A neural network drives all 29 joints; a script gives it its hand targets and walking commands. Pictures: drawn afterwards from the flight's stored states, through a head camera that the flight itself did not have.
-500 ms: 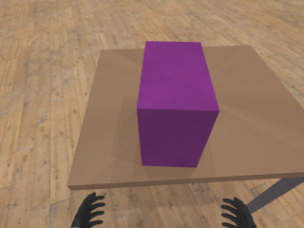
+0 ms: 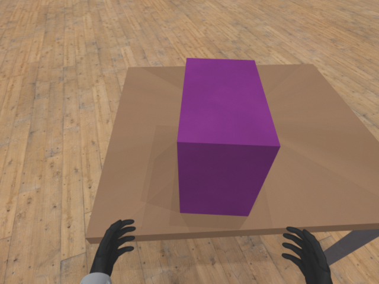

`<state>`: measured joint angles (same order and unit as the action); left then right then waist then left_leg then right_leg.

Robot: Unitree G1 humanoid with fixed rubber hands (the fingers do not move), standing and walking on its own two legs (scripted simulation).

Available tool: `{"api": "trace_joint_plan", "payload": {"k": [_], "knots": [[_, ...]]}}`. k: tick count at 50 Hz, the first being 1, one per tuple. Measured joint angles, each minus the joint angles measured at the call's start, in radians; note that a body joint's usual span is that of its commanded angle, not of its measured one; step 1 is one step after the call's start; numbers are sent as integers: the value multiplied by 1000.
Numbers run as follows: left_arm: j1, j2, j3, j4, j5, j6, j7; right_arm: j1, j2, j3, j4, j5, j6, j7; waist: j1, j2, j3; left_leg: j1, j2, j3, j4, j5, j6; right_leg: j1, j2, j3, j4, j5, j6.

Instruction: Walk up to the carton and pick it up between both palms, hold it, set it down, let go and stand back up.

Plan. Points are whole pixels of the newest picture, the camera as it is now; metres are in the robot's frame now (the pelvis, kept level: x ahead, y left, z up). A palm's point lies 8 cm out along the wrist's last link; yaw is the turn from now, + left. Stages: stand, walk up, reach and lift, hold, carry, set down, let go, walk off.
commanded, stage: reach and lift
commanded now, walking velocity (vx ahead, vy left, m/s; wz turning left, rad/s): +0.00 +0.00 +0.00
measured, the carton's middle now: (217, 136) +0.47 -0.02 +0.05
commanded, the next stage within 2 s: none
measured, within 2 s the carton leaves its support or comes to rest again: neither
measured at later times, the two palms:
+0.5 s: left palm (112, 226) +0.22 +0.19 +0.04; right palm (313, 237) +0.23 -0.19 +0.04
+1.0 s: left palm (117, 177) +0.30 +0.19 +0.09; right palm (310, 186) +0.30 -0.19 +0.09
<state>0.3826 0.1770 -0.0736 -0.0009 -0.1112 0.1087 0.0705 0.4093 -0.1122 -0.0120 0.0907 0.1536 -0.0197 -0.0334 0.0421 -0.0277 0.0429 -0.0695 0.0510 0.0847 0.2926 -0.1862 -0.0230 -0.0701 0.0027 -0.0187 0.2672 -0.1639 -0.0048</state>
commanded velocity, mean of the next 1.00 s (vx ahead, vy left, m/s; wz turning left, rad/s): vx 0.00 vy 0.00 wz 0.00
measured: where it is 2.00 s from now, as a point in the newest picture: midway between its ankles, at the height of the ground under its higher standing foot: outside the picture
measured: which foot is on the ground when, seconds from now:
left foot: down 0.00-1.00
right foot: down 0.00-1.00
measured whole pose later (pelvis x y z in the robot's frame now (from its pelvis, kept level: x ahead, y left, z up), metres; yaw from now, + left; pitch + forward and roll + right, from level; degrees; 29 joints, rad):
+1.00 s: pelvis -0.01 +0.00 +0.00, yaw -1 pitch -2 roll +0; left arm -0.17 0.15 0.10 -0.09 -0.12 0.55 0.05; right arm -0.20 -0.22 0.03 0.12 0.32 0.23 -0.16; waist 0.01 -0.03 0.06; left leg -0.09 0.06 0.10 0.29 -0.17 -0.02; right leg -0.11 0.01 0.00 0.29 -0.16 -0.01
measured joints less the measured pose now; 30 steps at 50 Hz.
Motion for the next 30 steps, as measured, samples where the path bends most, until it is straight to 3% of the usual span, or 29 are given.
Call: {"api": "trace_joint_plan", "payload": {"k": [18,30], "knots": [[-100,-17,11,-34,-1,-45,12,-113,-12,2,-26,40,-35,-22,-2,1,-1,22,-1,0,1,-4,0,16,-1,1,15,-11,-2],[-245,-29,54,-99,-5,157,9,-262,-37,11,-49,80,81,-69,-7,-6,5,21,1,8,-2,-1,0,9,2,9,17,-7,-1]]}}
